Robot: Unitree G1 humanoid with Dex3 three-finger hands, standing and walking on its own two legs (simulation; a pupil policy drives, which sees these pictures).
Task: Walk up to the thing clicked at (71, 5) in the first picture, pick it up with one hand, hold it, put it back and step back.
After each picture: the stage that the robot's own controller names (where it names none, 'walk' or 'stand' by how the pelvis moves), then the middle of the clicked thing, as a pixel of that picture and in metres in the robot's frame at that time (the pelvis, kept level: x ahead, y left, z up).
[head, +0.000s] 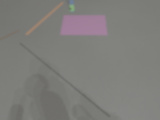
stand; (71, 3) +2.07 +0.18 -0.65
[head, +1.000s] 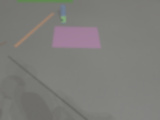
walk; (63, 14) +1.94 +0.22 -0.65
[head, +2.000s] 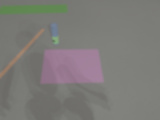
walk; (54, 34) +1.33 +0.28 -0.65
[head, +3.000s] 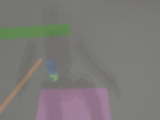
walk; (52, 71) +0.84 +0.28 -0.64
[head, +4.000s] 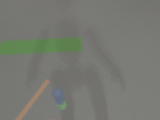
walk; (59, 100) +0.54 +0.23 -0.62
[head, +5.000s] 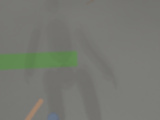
stand; out of the picture +0.40 +0.22 -0.64
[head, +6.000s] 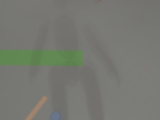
stand; out of the picture +0.40 +0.20 -0.65
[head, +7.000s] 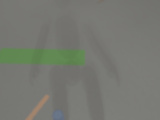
stand; out of the picture +0.41 +0.19 -0.65
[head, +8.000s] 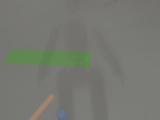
stand; (63, 119) +0.44 +0.19 -0.65
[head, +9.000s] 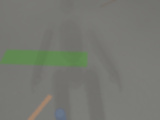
stand; (61, 119) +0.45 +0.18 -0.66
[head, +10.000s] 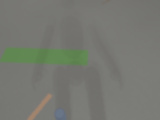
stand; (61, 119) +0.43 +0.18 -0.66
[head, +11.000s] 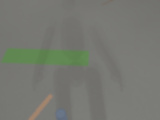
stand; (62, 119) +0.43 +0.18 -0.66
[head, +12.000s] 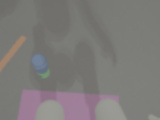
go down; (41, 67) +0.48 +0.19 -0.42
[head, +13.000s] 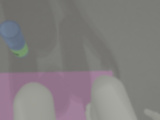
go down; (16, 42) +0.51 +0.23 -0.27
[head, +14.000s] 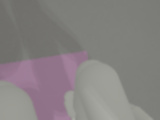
close in; out of the picture +0.49 +0.27 -0.18
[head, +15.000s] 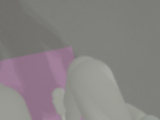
close; out of the picture +0.49 +0.29 -0.17
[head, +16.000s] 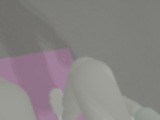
lift; out of the picture +0.46 +0.28 -0.17
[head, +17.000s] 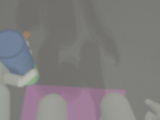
lift; (21, 64) +0.37 +0.20 +0.00
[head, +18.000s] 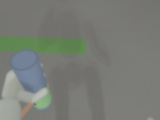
hold; (35, 84) +0.32 +0.17 +0.04
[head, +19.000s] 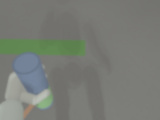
hold; (37, 85) +0.32 +0.17 +0.03
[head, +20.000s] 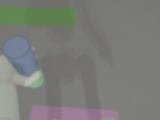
crouch; (28, 67) +0.38 +0.18 -0.01
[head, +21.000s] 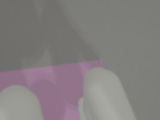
lower; out of the picture +0.54 +0.26 -0.04
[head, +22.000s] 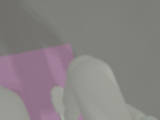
lower; out of the picture +0.48 +0.30 -0.17
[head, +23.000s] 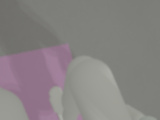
lower; out of the picture +0.48 +0.30 -0.17
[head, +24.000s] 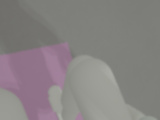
lower; out of the picture +0.48 +0.31 -0.18
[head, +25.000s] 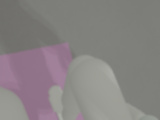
lower; out of the picture +0.48 +0.31 -0.17
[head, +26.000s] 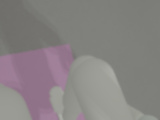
open; out of the picture +0.48 +0.29 -0.18
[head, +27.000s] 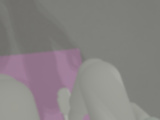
stand; out of the picture +0.48 +0.28 -0.18
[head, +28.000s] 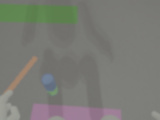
stand; (50, 85) +0.47 +0.19 -0.50
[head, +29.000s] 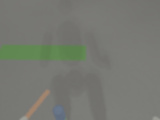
stand; (60, 117) +0.44 +0.18 -0.59
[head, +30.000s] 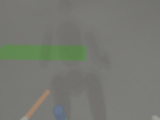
stand; (60, 117) +0.44 +0.17 -0.60
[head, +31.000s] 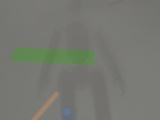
stand; (68, 118) +0.46 +0.16 -0.65
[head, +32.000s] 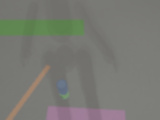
walk; (63, 90) +0.50 +0.14 -0.64
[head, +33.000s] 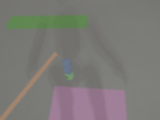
walk; (68, 70) +0.73 +0.17 -0.63
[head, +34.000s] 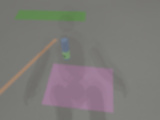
stand; (65, 49) +1.07 +0.21 -0.63
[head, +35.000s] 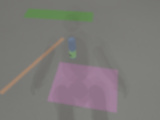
stand; (72, 48) +1.11 +0.14 -0.65
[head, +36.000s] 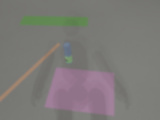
stand; (68, 53) +1.10 +0.18 -0.66
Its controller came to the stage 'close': yes
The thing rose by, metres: 0.68
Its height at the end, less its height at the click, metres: +0.00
